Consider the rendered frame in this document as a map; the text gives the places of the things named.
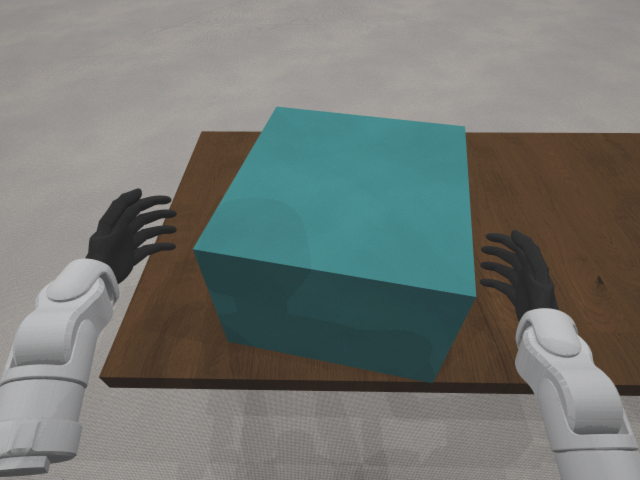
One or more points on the robot right hand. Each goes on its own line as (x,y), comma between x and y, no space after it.
(532,287)

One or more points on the table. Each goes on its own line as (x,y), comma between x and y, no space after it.
(576,195)

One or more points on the robot left hand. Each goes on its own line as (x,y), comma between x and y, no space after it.
(117,238)

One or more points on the right robot forearm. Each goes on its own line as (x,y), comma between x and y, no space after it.
(581,408)

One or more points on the left robot forearm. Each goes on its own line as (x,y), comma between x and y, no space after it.
(48,368)

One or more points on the carton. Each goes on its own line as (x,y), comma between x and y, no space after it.
(346,239)

